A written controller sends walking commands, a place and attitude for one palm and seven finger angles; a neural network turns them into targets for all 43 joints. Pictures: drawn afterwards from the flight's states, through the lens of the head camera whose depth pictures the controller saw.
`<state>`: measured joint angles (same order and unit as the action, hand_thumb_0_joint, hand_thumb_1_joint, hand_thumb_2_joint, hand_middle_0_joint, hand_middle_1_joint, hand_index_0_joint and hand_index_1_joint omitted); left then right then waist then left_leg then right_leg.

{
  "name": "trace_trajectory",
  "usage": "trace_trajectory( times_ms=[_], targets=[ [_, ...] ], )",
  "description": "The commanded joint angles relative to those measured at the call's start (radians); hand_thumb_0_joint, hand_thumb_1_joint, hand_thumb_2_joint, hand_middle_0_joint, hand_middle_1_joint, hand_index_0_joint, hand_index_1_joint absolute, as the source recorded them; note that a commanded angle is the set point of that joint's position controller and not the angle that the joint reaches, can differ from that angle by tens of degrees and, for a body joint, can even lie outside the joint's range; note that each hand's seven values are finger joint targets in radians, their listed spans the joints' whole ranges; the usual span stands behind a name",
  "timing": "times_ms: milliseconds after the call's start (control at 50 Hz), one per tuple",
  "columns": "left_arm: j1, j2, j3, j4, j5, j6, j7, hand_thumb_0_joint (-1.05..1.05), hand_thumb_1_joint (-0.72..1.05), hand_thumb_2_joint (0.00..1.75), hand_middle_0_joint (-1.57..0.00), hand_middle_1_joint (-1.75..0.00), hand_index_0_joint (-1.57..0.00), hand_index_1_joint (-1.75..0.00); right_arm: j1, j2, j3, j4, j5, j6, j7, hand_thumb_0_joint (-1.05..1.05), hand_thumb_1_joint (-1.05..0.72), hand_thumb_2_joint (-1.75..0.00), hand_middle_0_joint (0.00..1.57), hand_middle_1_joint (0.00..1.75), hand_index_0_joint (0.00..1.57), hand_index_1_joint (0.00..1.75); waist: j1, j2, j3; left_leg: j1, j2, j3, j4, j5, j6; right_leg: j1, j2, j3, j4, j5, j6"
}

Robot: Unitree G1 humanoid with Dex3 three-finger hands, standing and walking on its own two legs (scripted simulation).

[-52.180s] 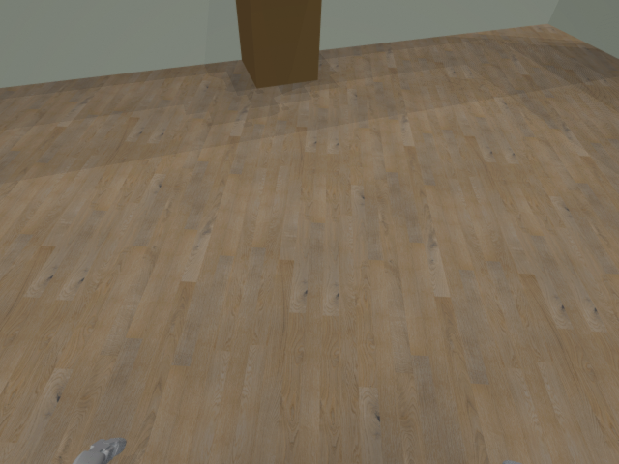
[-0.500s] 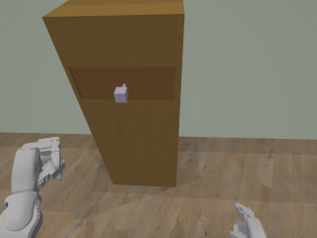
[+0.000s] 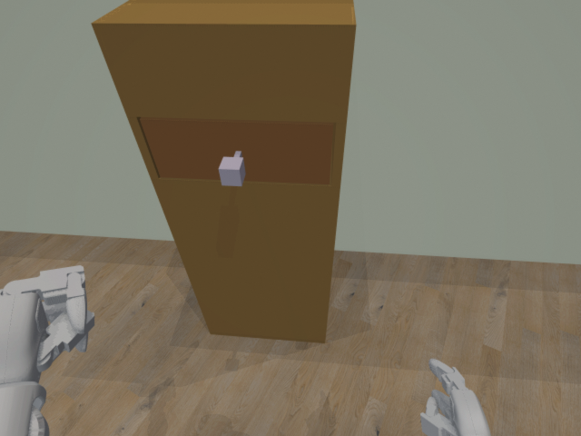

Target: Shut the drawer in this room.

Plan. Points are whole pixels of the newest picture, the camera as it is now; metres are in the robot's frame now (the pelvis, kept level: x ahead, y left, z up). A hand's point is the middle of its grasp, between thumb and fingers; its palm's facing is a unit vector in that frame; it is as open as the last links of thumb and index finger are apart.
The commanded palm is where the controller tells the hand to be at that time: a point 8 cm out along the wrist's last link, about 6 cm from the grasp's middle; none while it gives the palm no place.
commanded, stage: step back with the hand held close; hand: left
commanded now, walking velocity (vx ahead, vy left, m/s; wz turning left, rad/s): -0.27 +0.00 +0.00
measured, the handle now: (234, 165) +0.59 +0.19 +0.06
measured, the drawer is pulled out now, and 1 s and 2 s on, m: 0.00 0.00 0.00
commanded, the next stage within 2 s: stop stepping back and stand still in 1.06 s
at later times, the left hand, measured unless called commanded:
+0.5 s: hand (45, 357) +0.14 +0.26 +0.15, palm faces +0.29 -0.81 -0.50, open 3.3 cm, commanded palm +0.08 +0.30 +0.17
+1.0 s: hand out of the picture +0.03 +0.28 +0.18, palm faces +0.40 -0.80 -0.46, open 3.3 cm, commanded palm -0.04 +0.31 +0.17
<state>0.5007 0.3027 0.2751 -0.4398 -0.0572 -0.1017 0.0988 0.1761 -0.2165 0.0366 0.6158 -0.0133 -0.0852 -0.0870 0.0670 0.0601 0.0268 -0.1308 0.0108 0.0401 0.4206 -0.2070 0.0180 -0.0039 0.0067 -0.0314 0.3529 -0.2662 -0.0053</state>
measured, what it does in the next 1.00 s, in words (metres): walks backwards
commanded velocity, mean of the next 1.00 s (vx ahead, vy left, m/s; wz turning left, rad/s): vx -0.31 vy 0.00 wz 0.01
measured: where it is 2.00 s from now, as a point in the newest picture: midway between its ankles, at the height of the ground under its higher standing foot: outside the picture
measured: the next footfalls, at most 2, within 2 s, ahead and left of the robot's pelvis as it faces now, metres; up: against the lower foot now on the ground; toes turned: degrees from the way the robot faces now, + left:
right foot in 1.10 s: -0.23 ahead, -0.07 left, +0.00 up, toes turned -7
left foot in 1.26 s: -0.12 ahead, +0.11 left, +0.00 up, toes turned -2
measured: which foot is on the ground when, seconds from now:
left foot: down 0.00-1.00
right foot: down 0.00-0.80, up 0.82-1.00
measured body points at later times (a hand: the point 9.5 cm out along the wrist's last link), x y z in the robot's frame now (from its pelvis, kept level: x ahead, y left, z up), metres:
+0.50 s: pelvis -0.06 +0.03 -0.01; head -0.03 +0.02 +0.44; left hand +0.12 +0.30 +0.18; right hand +0.12 -0.22 -0.09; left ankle +0.02 +0.11 -0.74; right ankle -0.04 -0.11 -0.74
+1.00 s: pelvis -0.16 +0.03 -0.01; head -0.15 +0.06 +0.43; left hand +0.00 +0.32 +0.20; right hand +0.00 -0.19 -0.09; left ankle +0.00 +0.11 -0.74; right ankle -0.25 -0.09 -0.69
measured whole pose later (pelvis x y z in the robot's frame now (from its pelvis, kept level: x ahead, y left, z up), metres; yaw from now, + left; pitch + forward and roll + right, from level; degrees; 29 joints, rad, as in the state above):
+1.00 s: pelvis -0.16 +0.03 -0.01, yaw +1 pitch +1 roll -4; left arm 0.60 0.45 0.43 -0.62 -0.05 -0.27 0.16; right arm 0.22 -0.16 0.00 0.61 -0.01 -0.11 -0.05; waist -0.02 0.03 0.01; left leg -0.49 0.03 0.01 0.41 0.02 0.06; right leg -0.31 0.09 -0.02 0.92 -0.51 0.00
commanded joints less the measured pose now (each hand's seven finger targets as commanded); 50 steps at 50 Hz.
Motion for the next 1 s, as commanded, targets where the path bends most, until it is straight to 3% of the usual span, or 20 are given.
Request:
trace_trajectory(
  times_ms=[0,60,100,160,260,380,500,540,600,640,680,720,740,760,780,800,820,860,880,980],
  targets=[
    [-0.041,0.246,0.183,-0.252,0.002,-0.106,0.014,0.0,0.9,0.9,-1.4,-1.6,-1.4,-1.6,-0.131,-0.124,-0.054,-0.192,0.002,0.004,0.003,0.0,-0.9,-0.9,0.2,0.3,0.2,0.3,-0.041,-0.03,-0.01,0.039,0.021,-0.037,0.007,0.183,0.029,-0.225,-0.065,0.082,-0.098,0.324,-0.002],
    [0.038,0.194,0.146,-0.211,0.001,-0.106,0.008,0.0,0.9,0.9,-1.4,-1.6,-1.4,-1.6,-0.11,-0.126,-0.064,-0.205,0.007,0.036,0.007,0.0,-0.9,-0.9,0.2,0.3,0.2,0.3,-0.052,-0.013,-0.064,0.042,0.043,-0.03,0.002,0.28,0.025,-0.209,-0.061,0.056,-0.052,0.353,0.008],
    [0.072,0.206,0.159,-0.211,-0.003,-0.109,0.009,0.0,0.9,0.9,-1.4,-1.6,-1.4,-1.6,-0.111,-0.129,-0.072,-0.215,0.009,0.049,0.005,0.0,-0.9,-0.9,0.2,0.3,0.2,0.3,-0.05,0.009,-0.118,0.06,0.051,-0.03,0.0,0.365,0.024,-0.193,-0.052,0.038,-0.023,0.379,0.014],
    [0.114,0.229,0.186,-0.244,-0.011,-0.115,0.013,0.0,0.9,0.9,-1.4,-1.6,-1.4,-1.6,-0.103,-0.123,-0.081,-0.239,0.019,0.071,0.007,0.0,-0.9,-0.9,0.2,0.3,0.2,0.3,-0.049,-0.043,-0.197,0.069,0.068,-0.033,0.01,0.454,0.026,-0.16,-0.045,0.025,0.026,0.431,0.023],
    [0.158,0.255,0.215,-0.305,-0.019,-0.125,0.024,0.0,0.9,0.9,-1.4,-1.6,-1.4,-1.6,-0.106,-0.119,-0.088,-0.265,0.027,0.083,0.005,0.0,-0.9,-0.9,0.2,0.3,0.2,0.3,-0.046,-0.039,-0.229,0.023,0.077,-0.036,0.014,0.453,0.028,-0.151,-0.041,0.029,0.075,0.424,0.027],
    [0.161,0.252,0.213,-0.338,-0.009,-0.148,0.042,0.0,0.9,0.9,-1.4,-1.6,-1.4,-1.6,-0.085,-0.13,-0.093,-0.263,0.026,0.061,0.001,0.0,-0.9,-0.9,0.2,0.3,0.2,0.3,-0.052,0.043,-0.187,-0.1,0.096,-0.066,-0.032,0.261,0.034,-0.157,-0.023,0.032,0.111,0.261,0.026],
    [0.139,0.248,0.233,-0.321,0.013,-0.185,0.053,0.0,0.9,0.9,-1.4,-1.6,-1.4,-1.6,-0.09,-0.143,-0.095,-0.26,0.023,0.017,-0.008,0.0,-0.9,-0.9,0.2,0.3,0.2,0.3,-0.055,0.069,-0.101,-0.409,0.136,-0.144,-0.162,-0.274,0.069,-0.056,0.006,0.038,0.192,0.072,0.026],
    [0.131,0.225,0.218,-0.298,0.017,-0.193,0.053,0.0,0.9,0.9,-1.4,-1.6,-1.4,-1.6,-0.079,-0.139,-0.093,-0.256,0.023,0.006,-0.009,0.0,-0.9,-0.9,0.2,0.3,0.2,0.3,-0.061,0.042,-0.063,-0.491,0.141,-0.158,-0.17,-0.376,0.073,-0.052,0.005,0.049,0.201,0.009,0.023],
    [0.095,0.24,0.224,-0.314,0.023,-0.206,0.056,0.0,0.9,0.9,-1.4,-1.6,-1.4,-1.6,-0.066,-0.138,-0.102,-0.245,0.018,-0.009,-0.009,0.0,-0.9,-0.9,0.2,0.3,0.2,0.3,-0.067,-0.032,-0.053,-0.427,0.09,-0.115,-0.061,-0.387,0.046,-0.188,-0.036,0.114,0.066,-0.186,-0.005],
    [0.076,0.229,0.19,-0.323,0.019,-0.213,0.065,0.0,0.9,0.9,-1.4,-1.6,-1.4,-1.6,-0.041,-0.124,-0.101,-0.219,0.017,-0.015,-0.006,0.0,-0.9,-0.9,0.2,0.3,0.2,0.3,-0.077,-0.138,-0.049,-0.195,0.013,-0.061,0.185,-0.26,-0.001,-0.478,-0.144,0.218,-0.097,-0.35,-0.063],
    [0.043,0.227,0.168,-0.334,0.022,-0.208,0.08,0.0,0.9,0.9,-1.4,-1.6,-1.4,-1.6,-0.031,-0.112,-0.097,-0.189,0.01,-0.014,-0.002,0.0,-0.9,-0.9,0.2,0.3,0.2,0.3,-0.088,-0.196,-0.064,-0.047,-0.011,-0.053,0.365,-0.183,-0.013,-0.64,-0.234,0.255,-0.143,-0.34,-0.103],
    [0.018,0.239,0.175,-0.36,0.026,-0.203,0.09,0.0,0.9,0.9,-1.4,-1.6,-1.4,-1.6,-0.024,-0.107,-0.089,-0.18,0.006,-0.017,-0.008,0.0,-0.9,-0.9,0.2,0.3,0.2,0.3,-0.097,-0.163,-0.081,-0.03,0.001,-0.066,0.254,-0.152,-0.006,-0.603,-0.195,0.17,-0.064,-0.22,-0.072],
    [0.011,0.245,0.179,-0.385,0.023,-0.205,0.09,0.0,0.9,0.9,-1.4,-1.6,-1.4,-1.6,-0.031,-0.118,-0.087,-0.186,0.007,-0.019,-0.013,0.0,-0.9,-0.9,0.2,0.3,0.2,0.3,-0.097,-0.082,-0.067,-0.062,0.028,-0.109,0.138,-0.176,0.004,-0.583,-0.134,0.121,0.015,-0.207,-0.037],
    [0.001,0.249,0.185,-0.411,0.021,-0.21,0.089,0.0,0.9,0.9,-1.4,-1.6,-1.4,-1.6,-0.047,-0.134,-0.083,-0.202,0.005,-0.026,-0.019,0.0,-0.9,-0.9,0.2,0.3,0.2,0.3,-0.091,0.057,-0.033,-0.19,0.1,-0.23,-0.062,-0.257,0.032,-0.5,-0.036,0.065,0.156,-0.196,0.007],
    [0.015,0.261,0.213,-0.42,0.023,-0.218,0.09,0.0,0.9,0.9,-1.4,-1.6,-1.4,-1.6,-0.071,-0.142,-0.083,-0.212,0.004,-0.042,-0.025,0.0,-0.9,-0.9,0.2,0.3,0.2,0.3,-0.076,0.232,-0.062,-0.392,0.238,-0.426,-0.273,-0.471,0.085,-0.319,0.051,0.024,0.418,-0.178,0.034],
    [-0.003,0.284,0.239,-0.42,0.042,-0.221,0.092,0.0,0.9,0.9,-1.4,-1.6,-1.4,-1.6,-0.076,-0.125,-0.084,-0.206,-0.007,-0.056,-0.026,0.0,-0.9,-0.9,0.2,0.3,0.2,0.3,-0.075,0.312,-0.075,-0.544,0.318,-0.544,-0.399,-0.623,0.135,-0.209,0.099,0.059,0.716,-0.196,0.033],
    [0.001,0.289,0.267,-0.408,0.044,-0.225,0.094,0.0,0.9,0.9,-1.4,-1.6,-1.4,-1.6,-0.055,-0.104,-0.089,-0.189,-0.012,-0.066,-0.017,0.0,-0.9,-0.9,0.2,0.3,0.2,0.3,-0.074,0.226,-0.096,-0.563,0.336,-0.517,-0.395,-0.583,0.142,-0.199,0.089,0.096,0.853,-0.195,0.027],
    [0.076,0.277,0.265,-0.355,0.024,-0.231,0.086,0.0,0.9,0.9,-1.4,-1.6,-1.4,-1.6,-0.053,-0.112,-0.11,-0.18,-0.001,-0.072,0.007,0.0,-0.9,-0.9,0.2,0.3,0.2,0.3,-0.059,0.104,-0.138,-0.448,0.284,-0.364,-0.309,-0.441,0.116,-0.244,0.095,0.071,0.834,-0.221,0.015],
    [0.117,0.257,0.254,-0.346,0.016,-0.226,0.085,0.0,0.9,0.9,-1.4,-1.6,-1.4,-1.6,-0.064,-0.114,-0.116,-0.183,0.005,-0.077,0.017,0.0,-0.9,-0.9,0.2,0.3,0.2,0.3,-0.053,0.111,-0.143,-0.411,0.253,-0.295,-0.288,-0.406,0.103,-0.25,0.097,0.04,0.793,-0.221,0.014],
    [0.126,0.239,0.201,-0.408,-0.018,-0.219,0.071,0.0,0.9,0.9,-1.4,-1.6,-1.4,-1.6,-0.053,-0.091,-0.094,-0.148,-0.001,-0.094,0.042,0.0,-0.9,-0.9,0.2,0.3,0.2,0.3,-0.064,0.193,-0.192,-0.215,0.191,-0.197,-0.309,-0.284,0.008,-0.195,0.104,-0.064,0.295,-0.325,-0.022]
  ],
)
